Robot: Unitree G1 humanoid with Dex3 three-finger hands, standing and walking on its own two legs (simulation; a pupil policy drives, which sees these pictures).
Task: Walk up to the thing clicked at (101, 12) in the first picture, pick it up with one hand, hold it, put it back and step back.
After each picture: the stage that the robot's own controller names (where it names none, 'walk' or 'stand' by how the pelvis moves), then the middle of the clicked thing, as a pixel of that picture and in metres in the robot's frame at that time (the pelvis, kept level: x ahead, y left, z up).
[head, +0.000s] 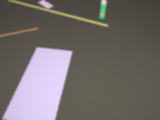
stand; (102, 9) +2.01 -0.35 -0.65
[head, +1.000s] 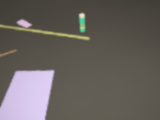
walk; (82, 23) +1.89 +0.07 -0.63
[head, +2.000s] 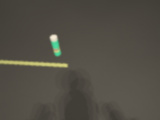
walk; (55, 45) +1.24 +0.33 -0.65
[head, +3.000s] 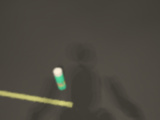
walk; (60, 79) +0.82 +0.26 -0.65
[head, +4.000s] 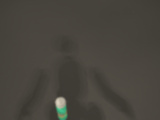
walk; (61, 109) +0.55 +0.17 -0.64
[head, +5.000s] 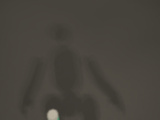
stand; out of the picture +0.44 +0.18 -0.65
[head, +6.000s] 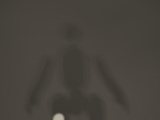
stand; out of the picture +0.42 +0.16 -0.65
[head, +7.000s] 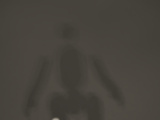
stand; out of the picture +0.39 +0.18 -0.65
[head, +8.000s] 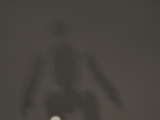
stand; out of the picture +0.39 +0.18 -0.66
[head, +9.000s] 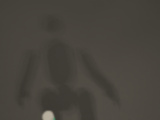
stand; out of the picture +0.40 +0.21 -0.65
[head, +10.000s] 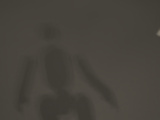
stand; out of the picture +0.33 +0.21 -0.66
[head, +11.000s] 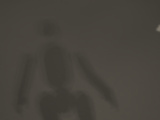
stand; out of the picture +0.36 +0.22 -0.66
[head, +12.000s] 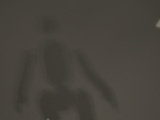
stand; out of the picture +0.36 +0.22 -0.66
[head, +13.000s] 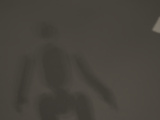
stand; out of the picture +0.33 +0.23 -0.66
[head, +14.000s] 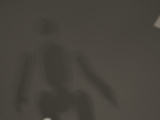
stand; out of the picture +0.37 +0.23 -0.66
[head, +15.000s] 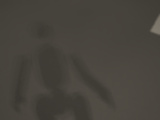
stand; out of the picture +0.33 +0.22 -0.66
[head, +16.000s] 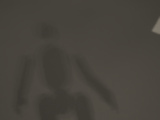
stand; out of the picture +0.34 +0.23 -0.66
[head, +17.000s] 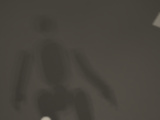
stand; out of the picture +0.37 +0.23 -0.66
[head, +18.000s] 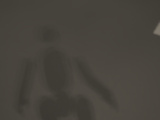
stand; out of the picture +0.35 +0.23 -0.66
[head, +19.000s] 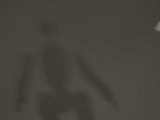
stand; out of the picture +0.34 +0.22 -0.66
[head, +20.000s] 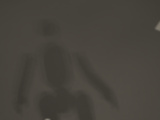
stand; out of the picture +0.37 +0.22 -0.66
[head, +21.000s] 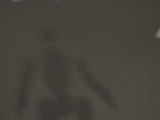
stand; out of the picture +0.34 +0.22 -0.66
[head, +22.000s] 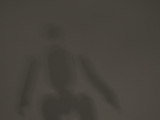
stand; out of the picture +0.34 +0.21 -0.66
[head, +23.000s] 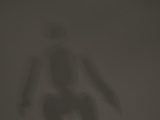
stand; out of the picture +0.36 +0.19 -0.66
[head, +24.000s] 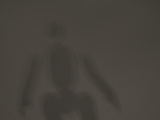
stand; out of the picture +0.36 +0.18 -0.66
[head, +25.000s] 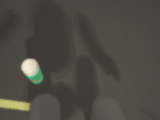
go down; (33, 73) +0.42 +0.21 -0.37
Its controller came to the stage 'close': no
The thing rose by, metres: 0.00
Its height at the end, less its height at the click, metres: +0.00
